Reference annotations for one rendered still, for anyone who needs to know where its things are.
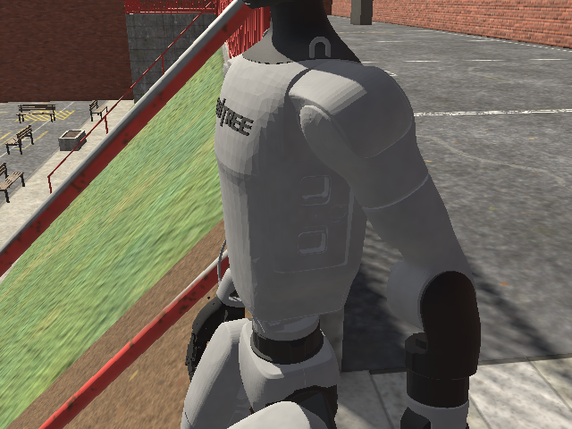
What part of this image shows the robot right forearm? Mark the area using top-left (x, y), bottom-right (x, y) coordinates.
top-left (216, 266), bottom-right (245, 307)

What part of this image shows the left robot upper arm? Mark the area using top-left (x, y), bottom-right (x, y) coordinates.
top-left (289, 60), bottom-right (476, 330)

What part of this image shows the robot right hand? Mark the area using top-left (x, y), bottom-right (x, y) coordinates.
top-left (185, 295), bottom-right (245, 382)

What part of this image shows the right robot upper arm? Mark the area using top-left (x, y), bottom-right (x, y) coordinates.
top-left (223, 54), bottom-right (241, 78)

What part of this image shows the humanoid robot head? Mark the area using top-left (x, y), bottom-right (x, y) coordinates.
top-left (242, 0), bottom-right (361, 64)

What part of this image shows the robot left forearm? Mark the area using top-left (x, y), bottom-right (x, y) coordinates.
top-left (400, 271), bottom-right (481, 429)

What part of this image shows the robot torso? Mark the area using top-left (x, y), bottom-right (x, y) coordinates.
top-left (214, 29), bottom-right (367, 417)

